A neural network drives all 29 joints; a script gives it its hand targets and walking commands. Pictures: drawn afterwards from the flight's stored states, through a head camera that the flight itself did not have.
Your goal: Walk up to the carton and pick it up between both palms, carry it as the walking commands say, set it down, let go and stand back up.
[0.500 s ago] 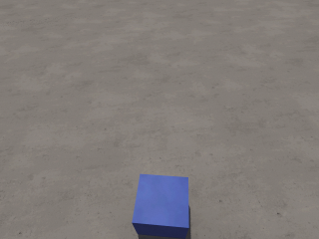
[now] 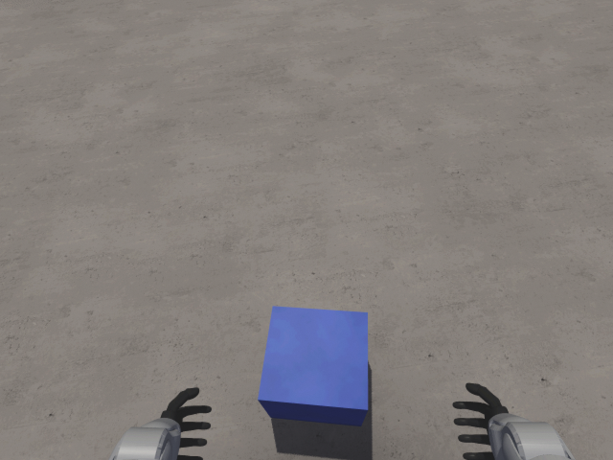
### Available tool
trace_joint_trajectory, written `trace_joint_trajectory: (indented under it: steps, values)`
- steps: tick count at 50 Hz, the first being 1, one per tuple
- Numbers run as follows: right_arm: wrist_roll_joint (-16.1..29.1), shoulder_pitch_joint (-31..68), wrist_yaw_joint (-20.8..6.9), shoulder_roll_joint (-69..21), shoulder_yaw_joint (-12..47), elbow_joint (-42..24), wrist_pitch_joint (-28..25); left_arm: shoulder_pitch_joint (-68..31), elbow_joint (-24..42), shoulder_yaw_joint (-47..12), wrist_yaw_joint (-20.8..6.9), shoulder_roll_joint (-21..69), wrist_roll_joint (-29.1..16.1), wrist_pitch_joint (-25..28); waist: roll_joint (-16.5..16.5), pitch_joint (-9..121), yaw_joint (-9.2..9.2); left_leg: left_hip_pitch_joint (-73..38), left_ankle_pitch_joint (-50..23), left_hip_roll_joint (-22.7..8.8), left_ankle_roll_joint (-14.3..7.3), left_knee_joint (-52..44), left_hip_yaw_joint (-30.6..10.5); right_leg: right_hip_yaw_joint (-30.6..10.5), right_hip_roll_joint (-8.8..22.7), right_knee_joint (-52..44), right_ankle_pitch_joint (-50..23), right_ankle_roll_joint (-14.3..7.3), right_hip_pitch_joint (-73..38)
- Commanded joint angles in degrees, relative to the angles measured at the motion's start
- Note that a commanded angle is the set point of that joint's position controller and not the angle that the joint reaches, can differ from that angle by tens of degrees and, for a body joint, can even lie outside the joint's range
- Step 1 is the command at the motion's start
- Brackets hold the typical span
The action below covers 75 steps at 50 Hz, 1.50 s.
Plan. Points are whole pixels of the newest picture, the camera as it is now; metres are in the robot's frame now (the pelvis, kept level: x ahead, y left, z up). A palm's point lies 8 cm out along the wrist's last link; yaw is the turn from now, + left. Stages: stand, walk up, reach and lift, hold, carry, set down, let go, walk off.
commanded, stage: reach and lift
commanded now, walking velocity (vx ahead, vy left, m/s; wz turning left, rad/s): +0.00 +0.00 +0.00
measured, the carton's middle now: (317, 367) +0.41 +0.04 -0.63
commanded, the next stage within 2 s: none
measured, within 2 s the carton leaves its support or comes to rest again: neither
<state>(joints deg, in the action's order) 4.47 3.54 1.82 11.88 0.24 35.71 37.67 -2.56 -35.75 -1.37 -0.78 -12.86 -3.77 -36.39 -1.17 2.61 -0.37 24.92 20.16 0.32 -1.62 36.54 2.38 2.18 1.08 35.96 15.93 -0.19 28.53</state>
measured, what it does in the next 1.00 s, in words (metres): lowers itself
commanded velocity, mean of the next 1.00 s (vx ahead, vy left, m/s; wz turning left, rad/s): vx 0.00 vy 0.00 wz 0.00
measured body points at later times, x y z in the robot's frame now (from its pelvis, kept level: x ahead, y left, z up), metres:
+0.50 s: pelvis -0.06 +0.00 -0.06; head +0.07 +0.00 +0.37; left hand +0.18 +0.24 -0.17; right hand +0.17 -0.21 -0.17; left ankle -0.02 +0.10 -0.72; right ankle +0.02 -0.12 -0.72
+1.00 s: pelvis -0.09 +0.00 -0.09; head +0.13 +0.01 +0.29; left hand +0.34 +0.25 -0.18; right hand +0.31 -0.20 -0.19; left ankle -0.02 +0.10 -0.72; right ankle +0.02 -0.12 -0.72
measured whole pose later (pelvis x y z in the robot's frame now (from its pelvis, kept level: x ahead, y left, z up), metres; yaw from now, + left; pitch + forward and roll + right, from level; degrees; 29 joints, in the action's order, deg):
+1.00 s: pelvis -0.09 +0.00 -0.09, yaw +1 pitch +25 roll -1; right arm 4.7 40.2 9.0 8.6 -10.9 38.5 19.2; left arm -47.8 -52.7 9.3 -8.6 -24.1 -4.1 -15.2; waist 0.1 -5.5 1.8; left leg 68.7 23.1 0.1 -1.6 67.0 1.3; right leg 3.0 2.0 63.2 17.4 -0.6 70.6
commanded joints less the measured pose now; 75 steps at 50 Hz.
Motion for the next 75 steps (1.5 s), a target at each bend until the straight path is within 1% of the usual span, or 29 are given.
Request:
trace_joint_trajectory:
  steps: [1,3,5,7,9,11,13,14,17,20,25,27,30,34,38,44,50,55,60,64,66,70,73,75]
  values:
    - [-2.27,-10.35,-0.46,-0.16,-1.46,-6.21,1.10,8.55,7.34,3.03,-1.96,-2.34,3.57,-0.91,3.41,8.59,0.65,-2.72,-28.50,1.62,-1.51,-5.29,-5.65,-5.02,-2.34,-3.01,-28.94,-0.63,-13.94]
    - [-4.21,-8.79,-0.04,-1.72,-2.60,-10.15,-2.35,5.30,10.55,5.06,-3.23,-2.88,5.27,2.79,3.64,9.64,1.45,0.15,-27.74,1.44,-1.23,-3.12,-5.04,-4.96,-1.44,-1.04,-30.99,0.00,-13.84]
    - [-4.80,-7.56,0.53,-2.86,-3.37,-12.80,-5.80,2.93,11.69,6.60,-4.23,-4.42,6.43,6.42,2.68,12.87,1.74,4.22,-26.26,1.10,-0.89,0.76,-4.66,-4.74,-0.67,2.64,-31.54,0.22,-13.32]
    - [-4.57,-7.16,0.90,-2.90,-3.69,-15.23,-8.79,2.56,11.71,7.82,-4.77,-5.84,6.90,9.28,1.15,16.05,1.26,8.04,-26.05,0.74,-0.45,3.90,-4.80,-4.89,-0.24,6.02,-31.27,0.26,-12.54]
    - [-4.05,-8.46,1.10,-3.06,-3.89,-16.07,-11.02,3.70,10.91,7.70,-5.04,-6.29,6.31,11.41,0.16,18.54,0.91,11.08,-27.01,0.39,0.12,6.65,-5.12,-4.89,-0.43,9.21,-29.98,0.27,-10.15]
    - [-3.38,-10.10,1.09,-3.42,-3.97,-16.24,-12.30,4.87,10.47,7.60,-5.16,-6.36,5.46,12.88,-1.02,20.07,0.53,12.60,-27.20,0.24,0.54,8.71,-5.05,-4.34,-1.01,11.38,-26.53,0.35,-7.00]
    - [-3.05,-9.66,0.99,-3.01,-4.16,-16.72,-12.89,4.28,10.73,7.59,-5.08,-6.00,4.63,13.72,-2.12,19.71,0.21,13.02,-25.23,0.18,0.55,9.90,-4.83,-3.30,-1.66,12.65,-20.27,0.50,-2.70]
    - [-3.00,-8.62,0.97,-2.64,-4.26,-17.10,-12.98,3.12,11.05,7.52,-5.06,-5.78,4.16,13.88,-2.43,19.05,0.19,13.19,-23.07,0.17,0.46,10.26,-4.69,-2.74,-1.85,13.11,-16.61,0.51,-0.52]
    - [-3.11,-5.67,1.04,-1.87,-4.48,-18.14,-12.27,-0.43,11.85,7.54,-5.06,-5.67,3.29,13.28,-2.64,16.74,0.33,15.47,-13.38,0.21,0.16,10.56,-4.00,-1.62,-1.94,14.33,-7.67,0.23,2.99]
    - [-3.17,-2.26,0.93,-1.10,-4.56,-19.02,-11.25,-4.04,11.99,7.95,-4.92,-6.36,2.90,12.36,-2.22,14.99,0.26,18.70,-4.81,-0.08,-0.17,10.65,-3.72,-1.28,-1.83,15.72,-1.63,0.00,4.08]
    - [-2.87,8.51,1.36,0.08,-4.89,-19.03,-9.99,-15.49,9.88,9.56,-5.14,-9.11,2.38,11.82,-0.73,12.35,0.07,23.66,7.03,-0.64,-1.16,10.92,-3.18,-1.29,-1.78,17.24,6.17,0.29,3.77]
    - [-2.58,13.03,1.82,0.53,-5.34,-17.73,-9.66,-20.43,8.14,9.89,-5.40,-10.35,2.13,11.79,-0.65,12.08,0.12,24.90,9.15,-0.78,-1.42,11.24,-3.07,-1.28,-1.95,17.86,7.29,0.52,3.65]
    - [-2.04,19.54,2.68,0.82,-6.29,-14.95,-9.69,-27.07,4.51,9.84,-5.97,-11.76,1.52,12.15,-0.34,12.71,0.33,26.21,10.14,-0.68,-1.47,12.29,-2.72,-1.33,-2.10,18.47,7.55,0.78,4.17]
    - [-1.52,27.68,3.95,0.96,-7.80,-10.71,-10.86,-34.97,-0.85,9.82,-6.71,-13.62,0.71,13.62,-0.03,15.43,0.83,27.56,9.80,-0.27,-1.19,14.07,-2.36,-1.42,-2.10,19.02,7.48,1.01,5.90]
    - [-0.91,33.94,5.38,0.98,-8.93,-7.12,-13.12,-41.84,-5.19,10.48,-7.10,-16.17,0.05,16.11,-0.09,20.03,1.24,29.59,7.93,0.24,-0.70,15.76,-2.18,-1.59,-2.08,20.06,5.94,1.36,7.32]
    - [0.13,42.56,6.96,1.19,-10.51,-4.44,-17.13,-51.71,-9.65,11.80,-7.58,-19.43,-0.14,20.07,-0.97,28.68,1.36,33.05,3.28,1.05,0.25,17.92,-2.23,-1.66,-2.37,22.31,1.38,1.81,9.66]
    - [0.17,48.67,7.46,1.89,-12.89,-2.14,-21.06,-59.71,-12.87,12.51,-7.91,-21.21,-0.49,23.65,-1.99,36.96,2.03,34.30,-2.12,1.58,1.11,19.50,-2.76,-1.32,-2.73,24.21,-3.68,2.03,13.62]
    - [-0.26,52.06,7.03,2.05,-15.10,0.02,-24.50,-64.37,-15.18,13.14,-8.24,-21.91,-0.60,26.60,-2.79,42.62,2.29,34.14,-8.04,1.95,1.65,21.14,-3.42,-1.17,-3.06,25.61,-9.18,1.96,17.26]
    - [-0.84,53.83,5.91,2.40,-16.63,1.26,-28.05,-67.09,-16.61,14.47,-8.47,-22.13,-0.20,29.45,-2.81,48.39,2.21,34.86,-16.25,2.38,1.93,23.15,-4.37,-1.96,-3.16,27.21,-18.16,1.84,18.53]
    - [-1.19,56.45,5.01,2.95,-17.61,1.42,-30.09,-69.94,-17.02,15.72,-8.28,-22.27,0.15,31.00,-2.48,52.46,2.03,37.05,-20.76,2.55,2.11,24.51,-5.05,-2.76,-2.96,28.28,-23.60,1.87,19.22]
    - [-1.25,57.56,4.65,3.23,-18.02,1.64,-30.63,-71.21,-17.27,16.21,-8.08,-22.37,0.36,31.38,-2.43,54.37,2.08,37.67,-22.15,2.58,2.16,25.12,-5.26,-2.87,-2.94,28.67,-24.77,1.94,19.82]
    - [-1.46,56.23,3.85,3.16,-18.61,1.96,-30.97,-70.36,-17.11,16.79,-8.12,-22.07,1.06,31.58,-3.12,57.41,2.19,37.47,-24.81,2.57,2.17,26.24,-5.43,-2.61,-3.05,29.28,-25.87,1.80,21.87]
    - [-1.76,55.94,3.20,3.12,-19.24,1.60,-31.10,-70.29,-16.35,17.16,-8.37,-21.62,1.48,31.65,-3.50,56.86,2.39,38.75,-24.31,2.49,2.03,27.30,-5.40,-2.16,-3.04,30.00,-24.33,1.73,25.31]
    - [-1.96,56.48,2.84,3.23,-19.69,1.76,-31.13,-70.94,-16.31,17.25,-8.47,-21.25,1.66,31.60,-3.74,55.34,2.64,40.12,-22.44,2.38,1.93,28.27,-5.38,-1.62,-3.01,30.80,-21.58,1.76,28.65]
